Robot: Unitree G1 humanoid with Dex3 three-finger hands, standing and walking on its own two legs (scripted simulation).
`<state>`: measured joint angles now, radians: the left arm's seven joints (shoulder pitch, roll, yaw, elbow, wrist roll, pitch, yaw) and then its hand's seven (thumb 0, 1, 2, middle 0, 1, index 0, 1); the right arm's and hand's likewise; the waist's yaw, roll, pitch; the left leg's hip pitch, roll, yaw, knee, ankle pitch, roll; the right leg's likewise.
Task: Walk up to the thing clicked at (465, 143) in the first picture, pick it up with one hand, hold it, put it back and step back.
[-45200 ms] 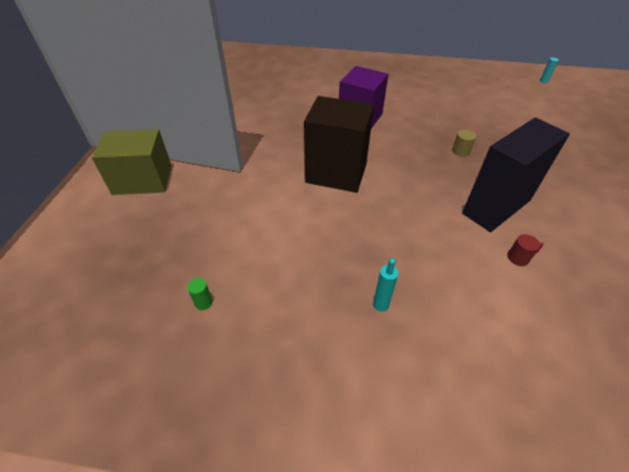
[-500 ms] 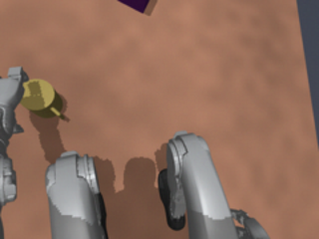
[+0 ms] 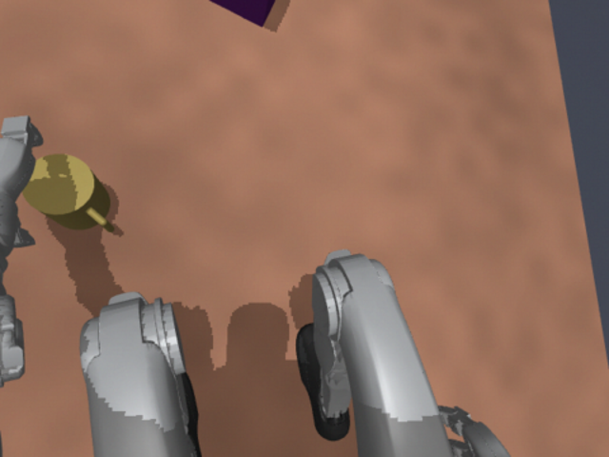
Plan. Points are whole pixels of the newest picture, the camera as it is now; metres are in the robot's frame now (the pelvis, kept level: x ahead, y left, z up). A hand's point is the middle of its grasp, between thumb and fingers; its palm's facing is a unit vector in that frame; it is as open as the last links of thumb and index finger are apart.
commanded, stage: rise first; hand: left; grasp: from above
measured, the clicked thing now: (78, 201) +0.49 +0.25 -0.28
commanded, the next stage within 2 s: approach in 0.64 s
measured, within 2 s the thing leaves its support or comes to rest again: neither
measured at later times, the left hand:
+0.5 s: hand (7, 201) +0.46 +0.30 -0.15, palm faces -0.46 -0.06 -0.89, open 14.2 cm
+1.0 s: hand (34, 184) +0.48 +0.27 -0.15, palm faces -0.44 -0.05 -0.90, open 13.9 cm
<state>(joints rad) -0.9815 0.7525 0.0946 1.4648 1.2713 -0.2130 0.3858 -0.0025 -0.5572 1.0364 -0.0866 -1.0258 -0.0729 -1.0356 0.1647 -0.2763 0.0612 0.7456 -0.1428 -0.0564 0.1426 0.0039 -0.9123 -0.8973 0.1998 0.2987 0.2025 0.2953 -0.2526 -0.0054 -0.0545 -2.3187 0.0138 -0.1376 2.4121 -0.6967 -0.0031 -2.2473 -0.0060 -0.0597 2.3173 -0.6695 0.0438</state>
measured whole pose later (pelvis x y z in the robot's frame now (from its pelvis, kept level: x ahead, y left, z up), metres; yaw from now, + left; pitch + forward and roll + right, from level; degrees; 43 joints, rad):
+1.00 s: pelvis +0.00 +0.00 +0.00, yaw +0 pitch +34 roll -8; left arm -1.06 0.72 0.00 1.50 1.25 -0.20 0.37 0.00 -0.53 1.03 -0.09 -1.08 -0.09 -1.08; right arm 0.17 -0.27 0.07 0.75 -0.15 -0.08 0.14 0.00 -0.91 -0.89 0.20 0.30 0.20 0.30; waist -0.27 -0.01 -0.06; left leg -2.31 0.02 -0.13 2.39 -0.68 0.00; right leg -2.25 0.00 -0.06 2.30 -0.65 0.04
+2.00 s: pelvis +0.00 +0.00 -0.01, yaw -1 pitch +33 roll -9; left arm -1.11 0.79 0.07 1.66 1.30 -0.17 0.45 0.00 -0.49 1.02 -0.10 -1.05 -0.09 -1.05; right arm 0.17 -0.29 0.14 0.70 -0.18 -0.10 0.15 0.00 -0.90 -0.89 0.20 0.30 0.20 0.30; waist -0.35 -0.04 0.01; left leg -2.36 0.01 -0.16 2.45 -0.68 0.00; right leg -2.28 0.01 -0.07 2.34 -0.65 0.05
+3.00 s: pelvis +0.00 +0.01 -0.02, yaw -5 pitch +30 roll -13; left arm -1.13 0.91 0.08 1.76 1.29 -0.19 0.58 0.00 -0.50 1.06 -0.09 -1.08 -0.10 -1.08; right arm 0.15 -0.33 0.24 0.68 -0.25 -0.19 0.25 0.00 -0.91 -0.90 0.20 0.30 0.20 0.30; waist -0.39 -0.08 0.09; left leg -2.36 0.02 -0.22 2.53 -0.73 0.00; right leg -2.26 0.03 -0.12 2.37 -0.66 0.06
